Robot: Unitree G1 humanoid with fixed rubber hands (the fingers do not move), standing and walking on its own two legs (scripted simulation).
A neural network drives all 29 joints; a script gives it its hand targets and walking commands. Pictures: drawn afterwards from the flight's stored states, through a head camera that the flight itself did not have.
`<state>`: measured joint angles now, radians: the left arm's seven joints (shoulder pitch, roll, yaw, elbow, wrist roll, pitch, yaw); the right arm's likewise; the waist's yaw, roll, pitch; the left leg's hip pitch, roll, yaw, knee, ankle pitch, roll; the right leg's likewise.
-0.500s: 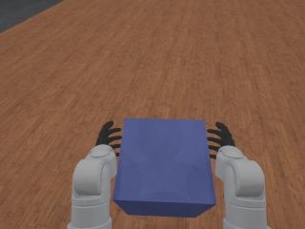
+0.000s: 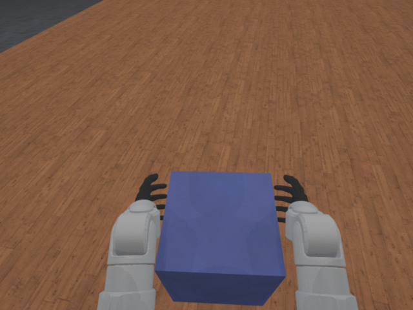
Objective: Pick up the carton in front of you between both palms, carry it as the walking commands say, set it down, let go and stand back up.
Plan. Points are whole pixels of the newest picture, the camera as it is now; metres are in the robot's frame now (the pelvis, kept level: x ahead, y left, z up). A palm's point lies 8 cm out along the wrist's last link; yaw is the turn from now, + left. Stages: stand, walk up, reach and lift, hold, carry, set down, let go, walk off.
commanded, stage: carry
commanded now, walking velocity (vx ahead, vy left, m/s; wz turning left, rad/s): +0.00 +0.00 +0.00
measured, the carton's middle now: (219, 241) +0.28 +0.00 -0.05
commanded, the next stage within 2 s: hold in 0.88 s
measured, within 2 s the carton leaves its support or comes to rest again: neither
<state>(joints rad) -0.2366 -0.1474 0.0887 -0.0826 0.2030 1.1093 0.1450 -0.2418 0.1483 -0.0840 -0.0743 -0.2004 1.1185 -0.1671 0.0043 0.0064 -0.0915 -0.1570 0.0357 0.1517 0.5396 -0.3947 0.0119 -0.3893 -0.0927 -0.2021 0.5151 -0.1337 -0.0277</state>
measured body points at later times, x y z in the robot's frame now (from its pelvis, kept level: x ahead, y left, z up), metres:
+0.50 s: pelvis -0.01 +0.01 +0.00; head -0.02 +0.00 +0.45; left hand +0.30 +0.16 +0.02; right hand +0.30 -0.14 +0.02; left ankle -0.07 +0.10 -0.73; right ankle +0.09 -0.11 -0.73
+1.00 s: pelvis -0.01 +0.01 +0.01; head -0.02 +0.00 +0.46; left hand +0.28 +0.18 +0.03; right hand +0.29 -0.12 +0.03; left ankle -0.07 +0.10 -0.73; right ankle +0.08 -0.13 -0.73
